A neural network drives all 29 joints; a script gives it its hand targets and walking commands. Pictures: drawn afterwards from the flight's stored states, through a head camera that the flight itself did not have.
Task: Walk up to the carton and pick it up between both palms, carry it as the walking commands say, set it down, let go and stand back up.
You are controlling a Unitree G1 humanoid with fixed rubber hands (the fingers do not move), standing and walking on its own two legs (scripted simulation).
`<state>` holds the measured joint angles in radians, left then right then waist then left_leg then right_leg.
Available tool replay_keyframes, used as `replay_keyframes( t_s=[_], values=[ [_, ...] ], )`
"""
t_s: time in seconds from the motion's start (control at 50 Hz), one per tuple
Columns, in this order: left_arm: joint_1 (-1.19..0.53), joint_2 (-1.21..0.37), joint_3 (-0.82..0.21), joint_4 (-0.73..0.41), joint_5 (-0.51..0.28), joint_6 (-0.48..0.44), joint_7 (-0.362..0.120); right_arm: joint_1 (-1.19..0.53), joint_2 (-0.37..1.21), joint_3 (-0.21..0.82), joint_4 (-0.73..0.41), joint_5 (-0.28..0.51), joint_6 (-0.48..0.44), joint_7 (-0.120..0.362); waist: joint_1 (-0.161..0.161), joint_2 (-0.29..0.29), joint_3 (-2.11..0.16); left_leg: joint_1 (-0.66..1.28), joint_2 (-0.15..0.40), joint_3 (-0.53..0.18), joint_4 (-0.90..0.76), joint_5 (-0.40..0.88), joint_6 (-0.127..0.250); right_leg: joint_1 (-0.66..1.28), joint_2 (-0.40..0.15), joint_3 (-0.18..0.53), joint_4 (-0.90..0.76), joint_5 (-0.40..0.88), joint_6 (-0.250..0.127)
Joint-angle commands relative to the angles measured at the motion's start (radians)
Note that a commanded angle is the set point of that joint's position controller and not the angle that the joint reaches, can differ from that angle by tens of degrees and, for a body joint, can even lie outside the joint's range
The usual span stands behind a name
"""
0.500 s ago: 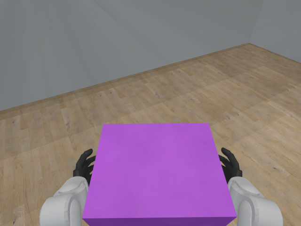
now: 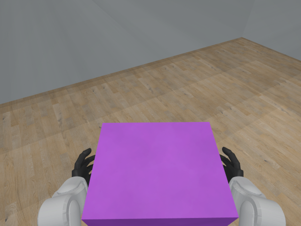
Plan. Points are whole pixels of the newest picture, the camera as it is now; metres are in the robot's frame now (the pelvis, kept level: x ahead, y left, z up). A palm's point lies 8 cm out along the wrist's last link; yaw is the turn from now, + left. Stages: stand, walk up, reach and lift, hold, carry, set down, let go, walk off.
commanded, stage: carry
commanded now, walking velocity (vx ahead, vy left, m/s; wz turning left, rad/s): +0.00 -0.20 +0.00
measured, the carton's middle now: (156, 188) +0.24 +0.00 +0.02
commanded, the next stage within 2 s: none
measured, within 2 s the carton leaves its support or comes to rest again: neither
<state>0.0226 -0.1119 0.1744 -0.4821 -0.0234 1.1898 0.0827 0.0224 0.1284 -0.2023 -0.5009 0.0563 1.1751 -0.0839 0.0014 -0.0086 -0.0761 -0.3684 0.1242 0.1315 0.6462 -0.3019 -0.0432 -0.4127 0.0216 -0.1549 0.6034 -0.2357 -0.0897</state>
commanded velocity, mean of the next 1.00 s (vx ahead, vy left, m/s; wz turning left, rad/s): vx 0.00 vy -0.20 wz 0.00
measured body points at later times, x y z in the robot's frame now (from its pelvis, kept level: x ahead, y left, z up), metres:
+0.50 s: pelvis -0.01 +0.00 +0.00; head -0.02 +0.00 +0.45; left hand +0.23 +0.17 +0.07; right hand +0.24 -0.18 +0.08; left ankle -0.01 +0.13 -0.70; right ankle +0.05 -0.06 -0.72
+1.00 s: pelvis -0.02 -0.06 +0.01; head +0.01 -0.05 +0.46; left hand +0.22 +0.12 +0.07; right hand +0.23 -0.22 +0.09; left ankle -0.04 +0.10 -0.72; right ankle -0.02 -0.18 -0.73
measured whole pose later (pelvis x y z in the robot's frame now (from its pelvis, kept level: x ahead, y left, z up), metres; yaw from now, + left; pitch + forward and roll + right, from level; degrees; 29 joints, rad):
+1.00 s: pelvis -0.02 -0.06 +0.01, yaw +1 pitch +6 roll -2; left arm 0.04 -0.11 0.17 -0.55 -0.06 1.14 0.09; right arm 0.05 0.13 -0.19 -0.58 0.07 1.13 -0.08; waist 0.02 0.00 -0.05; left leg -0.35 0.18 0.12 0.55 -0.28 -0.08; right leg -0.33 -0.02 -0.11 0.47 -0.21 0.01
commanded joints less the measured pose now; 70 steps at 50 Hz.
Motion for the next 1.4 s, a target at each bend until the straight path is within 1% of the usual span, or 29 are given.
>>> replay_keyframes(
  t_s=[0.0,0.06,0.12,0.2,0.28,0.34,0.4,0.42,0.52,0.58,0.6,0.62,0.64,0.66,0.7,0.84,0.88,0.94,0.98,1.0,1.04,1.06,1.08,1.24,1.28,1.3,1.32,1.34,1.38],
  values=[
    [-0.442,-0.741,-0.775,-0.152,-0.189,-0.024,-0.108,-0.425,0.68,0.788,-0.137,0.163,-0.009,0.117,0.0,0.054,-0.221,0.026,0.144,-0.137,-0.106,0.121,0.064,0.126,-0.135,0.161,-0.088,0.056,0.056],
    [-0.427,-0.739,-0.76,-0.113,-0.185,-0.021,-0.113,-0.451,0.677,0.801,-0.149,0.163,-0.007,0.113,0.0,-0.113,-0.2,-0.049,0.036,-0.016,0.025,-0.012,0.021,0.173,-0.209,0.245,-0.228,0.088,0.025],
    [-0.403,-0.74,-0.75,-0.112,-0.177,-0.022,-0.112,-0.448,0.669,0.813,-0.143,0.172,0.0,0.115,0.003,-0.147,-0.21,-0.018,-0.016,0.013,0.061,-0.088,0.022,0.168,-0.227,0.25,-0.254,0.08,-0.018],
    [-0.437,-0.743,-0.784,-0.168,-0.188,-0.027,-0.103,-0.408,0.695,0.788,-0.114,0.174,-0.007,0.126,-0.006,0.097,-0.245,0.12,0.102,-0.118,-0.117,0.115,0.071,0.066,-0.147,0.133,-0.082,0.024,0.033],
    [-0.44,-0.75,-0.781,-0.153,-0.185,-0.026,-0.106,-0.411,0.702,0.785,-0.103,0.167,-0.006,0.122,0.01,0.207,-0.194,-0.01,0.238,-0.256,-0.23,0.007,0.107,0.08,-0.103,0.15,0.041,-0.089,0.071],
    [-0.432,-0.752,-0.776,-0.143,-0.198,-0.028,-0.111,-0.433,0.69,0.791,-0.142,0.163,-0.013,0.116,0.011,0.135,-0.178,-0.073,0.18,-0.179,-0.185,0.062,0.06,0.166,-0.103,0.137,-0.073,-0.015,0.067],
    [-0.428,-0.751,-0.755,-0.122,-0.192,-0.028,-0.115,-0.476,0.683,0.815,-0.176,0.173,-0.008,0.112,0.013,-0.241,-0.185,-0.119,-0.023,0.033,0.135,-0.16,0.013,0.182,-0.268,0.327,-0.315,-0.021,-0.01],
    [-0.386,-0.745,-0.745,-0.114,-0.183,-0.027,-0.116,-0.458,0.685,0.825,-0.169,0.18,-0.003,0.114,0.018,-0.264,-0.193,-0.099,-0.048,0.014,0.259,-0.245,0.024,0.152,-0.282,0.339,-0.341,-0.042,-0.046],
    [-0.407,-0.767,-0.777,-0.157,-0.188,-0.032,-0.112,-0.398,0.707,0.798,-0.114,0.179,-0.006,0.122,0.011,-0.062,-0.254,-0.056,-0.048,0.001,0.152,-0.164,0.053,0.22,-0.26,0.229,-0.243,0.182,-0.074],
    [-0.406,-0.755,-0.79,-0.175,-0.187,-0.043,-0.1,-0.397,0.693,0.79,-0.106,0.184,-0.018,0.128,-0.002,0.003,-0.295,0.133,-0.042,0.036,-0.2,0.052,0.052,0.189,-0.194,0.14,-0.157,0.206,-0.011],
    [-0.419,-0.749,-0.8,-0.184,-0.192,-0.043,-0.096,-0.378,0.682,0.771,-0.086,0.175,-0.019,0.13,-0.009,0.095,-0.29,0.232,0.052,-0.093,-0.271,0.083,0.066,0.087,-0.162,0.129,-0.071,0.145,0.012],
    [-0.426,-0.746,-0.804,-0.196,-0.193,-0.04,-0.094,-0.341,0.686,0.762,-0.069,0.172,-0.019,0.131,-0.013,0.295,-0.261,0.3,0.274,-0.375,-0.312,0.303,0.142,-0.106,-0.095,0.098,0.052,-0.019,0.06],
    [-0.428,-0.741,-0.8,-0.187,-0.18,-0.041,-0.093,-0.344,0.679,0.76,-0.083,0.177,-0.022,0.135,-0.011,0.302,-0.205,0.303,0.388,-0.457,-0.31,0.483,0.211,-0.22,-0.044,0.128,0.206,-0.23,0.075],
    [-0.451,-0.754,-0.799,-0.199,-0.187,-0.046,-0.099,-0.387,0.695,0.773,-0.113,0.18,-0.031,0.133,-0.014,0.25,-0.181,0.267,0.401,-0.427,-0.271,0.553,0.252,-0.205,-0.095,0.234,0.288,-0.218,0.07],
    [-0.44,-0.786,-0.786,-0.143,-0.19,-0.049,-0.106,-0.435,0.713,0.795,-0.157,0.187,-0.038,0.132,-0.019,0.126,-0.165,0.333,0.302,-0.288,-0.248,0.613,0.191,-0.233,-0.076,0.179,0.239,-0.146,0.085],
    [-0.377,-0.787,-0.805,-0.187,-0.22,-0.069,-0.104,-0.365,0.706,0.786,-0.217,0.188,-0.054,0.129,-0.024,0.199,-0.257,0.364,0.215,-0.145,-0.185,0.839,0.118,-0.076,0.002,0.026,0.119,-0.091,0.123],
    [-0.367,-0.773,-0.81,-0.207,-0.219,-0.069,-0.099,-0.327,0.692,0.772,-0.208,0.182,-0.052,0.13,-0.023,0.265,-0.288,0.37,0.203,-0.119,-0.18,0.767,0.103,-0.037,0.005,0.015,0.043,-0.072,0.12],
    [-0.322,-0.736,-0.796,-0.206,-0.205,-0.062,-0.096,-0.285,0.68,0.788,-0.188,0.172,-0.047,0.121,-0.005,0.219,-0.324,0.309,0.14,-0.055,-0.065,0.575,0.034,0.167,-0.039,0.039,-0.272,0.117,0.095],
    [-0.344,-0.716,-0.792,-0.217,-0.197,-0.063,-0.099,-0.318,0.649,0.812,-0.228,0.17,-0.052,0.114,-0.008,0.014,-0.352,0.046,0.067,-0.024,0.066,0.162,-0.01,0.41,-0.204,0.211,-0.217,0.555,0.043],
    [-0.332,-0.714,-0.783,-0.205,-0.192,-0.06,-0.099,-0.33,0.658,0.815,-0.213,0.168,-0.046,0.11,0.005,-0.189,-0.328,-0.154,0.002,0.006,0.242,-0.278,-0.035,0.51,-0.345,0.332,-0.167,0.899,-0.004],
    [-0.294,-0.716,-0.776,-0.187,-0.186,-0.061,-0.108,-0.348,0.661,0.848,-0.224,0.186,-0.036,0.116,0.016,-0.248,-0.269,-0.186,-0.019,-0.027,0.307,-0.359,-0.014,0.426,-0.327,0.274,-0.119,0.868,-0.09],
    [-0.324,-0.731,-0.777,-0.199,-0.191,-0.063,-0.111,-0.353,0.686,0.845,-0.192,0.191,-0.039,0.122,0.014,-0.168,-0.234,-0.188,-0.027,-0.021,0.37,-0.314,-0.011,0.377,-0.294,0.23,-0.137,0.742,-0.097],
    [-0.358,-0.751,-0.781,-0.21,-0.195,-0.07,-0.111,-0.385,0.701,0.843,-0.19,0.193,-0.042,0.123,0.017,-0.178,-0.226,-0.168,-0.041,-0.026,0.372,-0.283,0.004,0.333,-0.285,0.214,-0.157,0.608,-0.108],
    [-0.317,-0.723,-0.771,-0.205,-0.179,-0.073,-0.1,-0.365,0.676,0.835,-0.177,0.206,-0.041,0.117,0.002,-0.112,-0.262,0.052,-0.071,0.023,-0.035,-0.01,0.044,0.193,-0.228,0.194,-0.15,0.283,-0.094],
    [-0.32,-0.691,-0.788,-0.193,-0.182,-0.061,-0.093,-0.321,0.635,0.792,-0.131,0.178,-0.036,0.118,-0.019,0.042,-0.274,0.28,0.044,-0.104,-0.267,0.146,0.058,0.035,-0.169,0.151,-0.011,0.184,-0.021],
    [-0.355,-0.689,-0.8,-0.204,-0.182,-0.054,-0.087,-0.317,0.625,0.772,-0.106,0.17,-0.037,0.12,-0.012,0.284,-0.235,0.346,0.292,-0.415,-0.323,0.367,0.132,-0.159,-0.083,0.122,0.135,-0.047,0.04],
    [-0.355,-0.673,-0.8,-0.202,-0.173,-0.052,-0.087,-0.276,0.621,0.759,-0.075,0.167,-0.035,0.123,-0.009,0.299,-0.182,0.28,0.409,-0.492,-0.32,0.466,0.223,-0.21,-0.034,0.19,0.32,-0.283,0.059],
    [-0.402,-0.68,-0.799,-0.226,-0.181,-0.056,-0.09,-0.282,0.635,0.756,-0.073,0.159,-0.037,0.123,-0.013,0.241,-0.174,0.252,0.396,-0.432,-0.291,0.482,0.263,-0.187,-0.077,0.273,0.425,-0.261,0.06],
    [-0.438,-0.729,-0.814,-0.183,-0.196,-0.051,-0.101,-0.321,0.66,0.756,-0.092,0.146,-0.044,0.124,-0.015,0.151,-0.138,0.203,0.299,-0.305,-0.313,0.334,0.215,-0.184,-0.08,0.229,0.401,-0.19,0.08]
  ],
)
